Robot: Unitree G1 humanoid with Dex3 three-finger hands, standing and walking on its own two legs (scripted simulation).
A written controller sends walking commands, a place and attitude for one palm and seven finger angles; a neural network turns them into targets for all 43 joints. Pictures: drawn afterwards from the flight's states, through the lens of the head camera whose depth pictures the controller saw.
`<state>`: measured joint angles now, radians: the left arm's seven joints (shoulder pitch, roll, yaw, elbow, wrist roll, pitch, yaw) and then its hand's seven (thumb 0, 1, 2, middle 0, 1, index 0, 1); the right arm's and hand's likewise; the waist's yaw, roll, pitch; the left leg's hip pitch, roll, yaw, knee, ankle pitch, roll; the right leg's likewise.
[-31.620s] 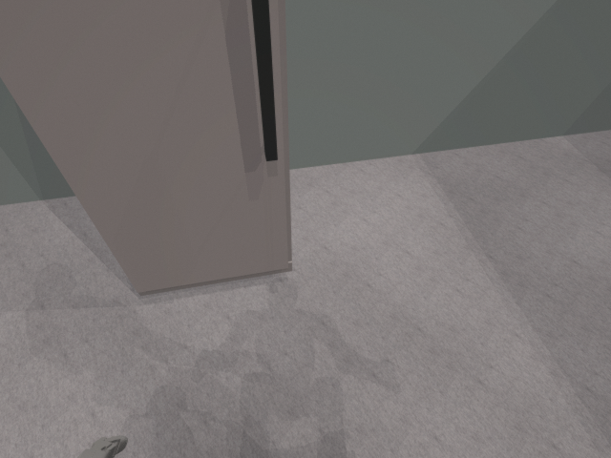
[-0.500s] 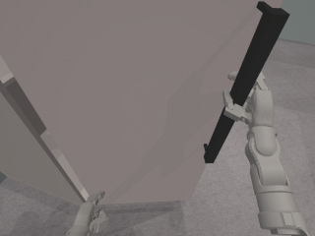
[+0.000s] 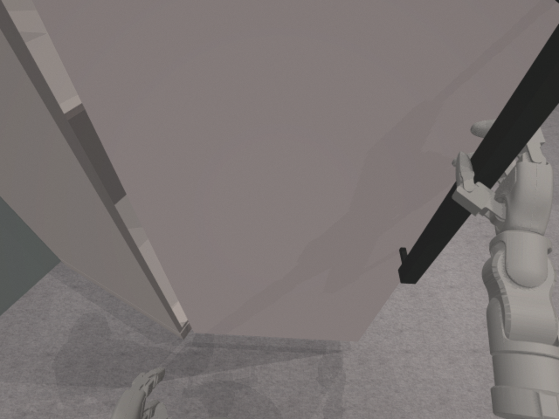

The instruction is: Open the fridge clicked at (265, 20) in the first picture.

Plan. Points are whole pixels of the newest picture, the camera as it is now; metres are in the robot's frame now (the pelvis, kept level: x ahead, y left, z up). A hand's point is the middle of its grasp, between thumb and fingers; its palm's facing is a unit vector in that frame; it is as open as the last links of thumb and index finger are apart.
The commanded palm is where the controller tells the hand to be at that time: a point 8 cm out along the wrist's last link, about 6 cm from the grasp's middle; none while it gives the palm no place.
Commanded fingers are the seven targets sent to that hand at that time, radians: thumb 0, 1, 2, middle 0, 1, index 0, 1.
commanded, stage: stop walking and hold the door back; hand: right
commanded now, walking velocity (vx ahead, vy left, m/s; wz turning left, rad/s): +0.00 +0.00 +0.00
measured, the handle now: (459, 183) +0.42 -0.20 +0.14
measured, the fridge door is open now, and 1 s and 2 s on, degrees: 64 65 64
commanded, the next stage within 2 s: loosen the grip on the handle in 0.38 s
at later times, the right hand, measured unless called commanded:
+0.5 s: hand (470, 195) +0.36 -0.18 +0.18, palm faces +0.19 +0.97 -0.16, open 6.6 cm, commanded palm +0.32 -0.23 +0.17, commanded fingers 0.00 -0.66 -0.78 0.45 1.40 0.45 1.40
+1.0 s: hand (464, 196) +0.37 -0.18 +0.16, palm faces +0.22 +0.96 -0.16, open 13.8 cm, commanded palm +0.34 -0.23 +0.17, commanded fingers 0.00 0.55 -0.20 0.25 1.15 0.25 1.15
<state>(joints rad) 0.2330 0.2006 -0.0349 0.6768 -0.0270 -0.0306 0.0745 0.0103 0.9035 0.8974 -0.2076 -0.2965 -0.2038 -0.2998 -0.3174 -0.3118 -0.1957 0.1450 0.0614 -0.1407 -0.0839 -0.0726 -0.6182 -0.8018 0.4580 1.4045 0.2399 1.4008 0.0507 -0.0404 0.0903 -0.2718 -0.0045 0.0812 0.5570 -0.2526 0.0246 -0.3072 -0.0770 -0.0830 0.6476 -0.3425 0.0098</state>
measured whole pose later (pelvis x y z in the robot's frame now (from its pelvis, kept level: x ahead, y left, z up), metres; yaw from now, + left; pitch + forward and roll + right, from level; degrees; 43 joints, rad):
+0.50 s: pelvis +0.01 -0.01 +0.01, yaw +2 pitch -1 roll +0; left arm 0.15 0.20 -0.05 0.62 -0.03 -0.01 0.09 0.01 0.90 0.90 -0.21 -0.30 -0.20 -0.30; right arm -0.22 -0.28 -0.15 0.10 0.06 -0.16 -0.10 -0.06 -0.60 -0.80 0.46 1.40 0.27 1.40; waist 0.00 -0.01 0.04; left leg -0.23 0.00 0.04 0.47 -0.22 0.01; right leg -0.23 -0.03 -0.06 0.50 -0.25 0.00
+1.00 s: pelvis +0.02 +0.01 +0.00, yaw +2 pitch +1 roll +0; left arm 0.25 0.28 0.03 0.72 -0.02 -0.09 0.05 0.01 0.91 0.90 -0.20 -0.30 -0.20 -0.30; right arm -0.21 -0.29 -0.20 0.16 0.08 -0.19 -0.07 -0.01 0.48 -0.24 0.39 1.30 0.32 1.26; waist 0.00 -0.01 0.00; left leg -0.30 -0.01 0.05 0.57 -0.29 0.03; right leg -0.28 -0.04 -0.05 0.56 -0.30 0.02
